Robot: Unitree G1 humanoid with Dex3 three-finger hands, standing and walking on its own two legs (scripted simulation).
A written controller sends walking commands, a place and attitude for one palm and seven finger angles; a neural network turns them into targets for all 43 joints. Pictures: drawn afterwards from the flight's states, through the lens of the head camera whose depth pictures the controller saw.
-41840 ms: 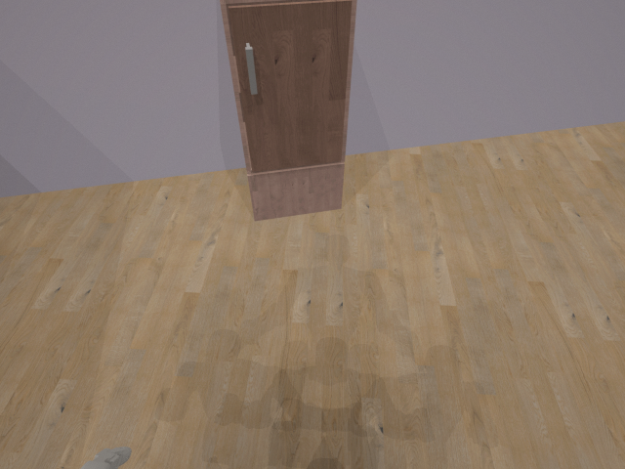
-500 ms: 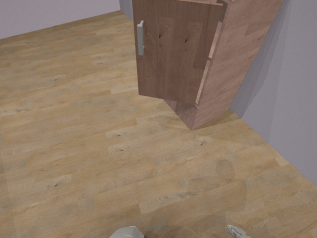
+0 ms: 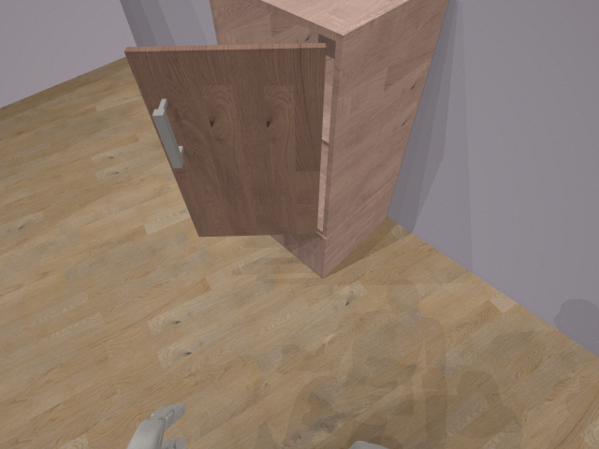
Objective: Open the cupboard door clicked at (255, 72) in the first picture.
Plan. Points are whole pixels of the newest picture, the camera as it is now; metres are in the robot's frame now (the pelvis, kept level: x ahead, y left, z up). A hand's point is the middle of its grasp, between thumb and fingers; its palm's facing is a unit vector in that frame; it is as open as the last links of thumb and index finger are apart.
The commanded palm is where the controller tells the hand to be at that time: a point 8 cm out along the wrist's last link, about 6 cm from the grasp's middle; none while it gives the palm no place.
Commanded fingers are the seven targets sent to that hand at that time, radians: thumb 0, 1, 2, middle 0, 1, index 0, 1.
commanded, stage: take the last steps up to it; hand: left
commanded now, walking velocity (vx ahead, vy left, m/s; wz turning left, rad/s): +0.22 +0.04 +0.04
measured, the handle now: (170, 134) +0.72 +0.28 -0.03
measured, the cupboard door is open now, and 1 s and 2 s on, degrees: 46 46 46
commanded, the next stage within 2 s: come to a stop and stand still in 0.22 s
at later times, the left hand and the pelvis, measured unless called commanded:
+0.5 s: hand out of the picture +0.10 +0.20 -0.18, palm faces +0.10 -0.99 -0.13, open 7.4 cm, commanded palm none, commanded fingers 0.00 0.90 0.90 -0.20 -0.30 -0.20 -0.30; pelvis +0.14 +0.04 +0.00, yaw +1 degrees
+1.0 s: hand out of the picture +0.10 +0.16 -0.15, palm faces +0.05 -0.97 -0.24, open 7.4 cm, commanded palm none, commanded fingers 0.00 0.90 0.90 -0.20 -0.30 -0.20 -0.30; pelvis +0.08 -0.03 +0.02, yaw +1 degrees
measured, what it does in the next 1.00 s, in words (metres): steps on the spot: left foot, then right foot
